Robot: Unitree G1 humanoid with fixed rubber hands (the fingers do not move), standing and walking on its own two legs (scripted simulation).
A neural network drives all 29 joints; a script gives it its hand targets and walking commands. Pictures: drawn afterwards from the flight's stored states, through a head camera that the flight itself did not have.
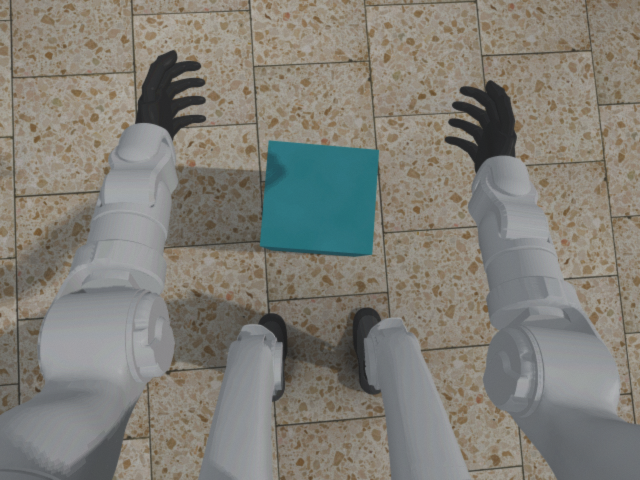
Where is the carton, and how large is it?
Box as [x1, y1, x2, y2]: [260, 140, 378, 256]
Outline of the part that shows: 269,140 260,245 272,250 352,256 371,254 378,150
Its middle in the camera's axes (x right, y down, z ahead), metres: -0.01 -0.07 +0.85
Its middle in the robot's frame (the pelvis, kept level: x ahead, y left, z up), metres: +0.46 -0.01 -0.51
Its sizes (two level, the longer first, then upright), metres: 0.210 0.200 0.250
